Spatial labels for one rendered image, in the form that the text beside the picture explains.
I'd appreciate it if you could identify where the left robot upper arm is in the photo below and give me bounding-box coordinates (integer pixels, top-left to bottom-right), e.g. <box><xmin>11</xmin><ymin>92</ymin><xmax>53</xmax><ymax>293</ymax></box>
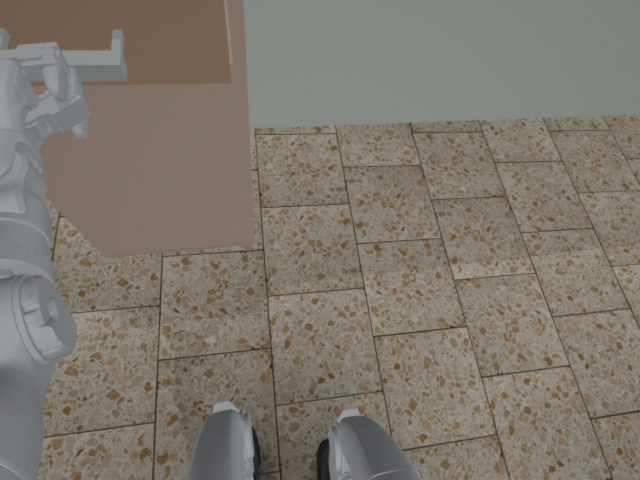
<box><xmin>0</xmin><ymin>274</ymin><xmax>77</xmax><ymax>480</ymax></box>

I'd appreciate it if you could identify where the robot left hand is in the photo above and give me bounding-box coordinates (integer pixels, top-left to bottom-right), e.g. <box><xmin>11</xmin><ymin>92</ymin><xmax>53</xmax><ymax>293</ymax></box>
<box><xmin>0</xmin><ymin>42</ymin><xmax>90</xmax><ymax>152</ymax></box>

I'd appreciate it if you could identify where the robot right thigh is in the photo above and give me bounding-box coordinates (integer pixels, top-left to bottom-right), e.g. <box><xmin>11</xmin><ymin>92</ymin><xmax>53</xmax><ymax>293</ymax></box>
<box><xmin>328</xmin><ymin>416</ymin><xmax>422</xmax><ymax>480</ymax></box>

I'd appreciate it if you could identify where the handle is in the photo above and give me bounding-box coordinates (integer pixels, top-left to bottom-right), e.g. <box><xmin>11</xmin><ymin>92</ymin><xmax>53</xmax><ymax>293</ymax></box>
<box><xmin>0</xmin><ymin>28</ymin><xmax>127</xmax><ymax>82</ymax></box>

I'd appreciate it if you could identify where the cabinet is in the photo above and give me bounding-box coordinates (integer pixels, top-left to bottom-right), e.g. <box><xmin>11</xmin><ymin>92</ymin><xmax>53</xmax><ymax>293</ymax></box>
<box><xmin>32</xmin><ymin>0</ymin><xmax>255</xmax><ymax>258</ymax></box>

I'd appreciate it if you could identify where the robot thigh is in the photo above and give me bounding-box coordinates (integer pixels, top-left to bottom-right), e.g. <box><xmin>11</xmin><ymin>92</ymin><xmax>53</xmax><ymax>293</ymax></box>
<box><xmin>328</xmin><ymin>416</ymin><xmax>422</xmax><ymax>480</ymax></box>
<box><xmin>185</xmin><ymin>409</ymin><xmax>254</xmax><ymax>480</ymax></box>

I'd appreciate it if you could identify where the robot left forearm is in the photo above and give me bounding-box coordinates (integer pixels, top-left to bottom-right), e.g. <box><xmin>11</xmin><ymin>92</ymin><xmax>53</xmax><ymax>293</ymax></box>
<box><xmin>0</xmin><ymin>129</ymin><xmax>55</xmax><ymax>286</ymax></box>

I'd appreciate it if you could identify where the drawer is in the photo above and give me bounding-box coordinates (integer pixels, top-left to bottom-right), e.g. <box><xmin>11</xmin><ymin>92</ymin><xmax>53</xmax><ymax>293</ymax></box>
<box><xmin>0</xmin><ymin>0</ymin><xmax>231</xmax><ymax>86</ymax></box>

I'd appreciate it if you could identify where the robot left thigh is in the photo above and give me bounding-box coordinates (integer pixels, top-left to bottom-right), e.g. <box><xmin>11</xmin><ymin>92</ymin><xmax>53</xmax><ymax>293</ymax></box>
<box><xmin>185</xmin><ymin>409</ymin><xmax>254</xmax><ymax>480</ymax></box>

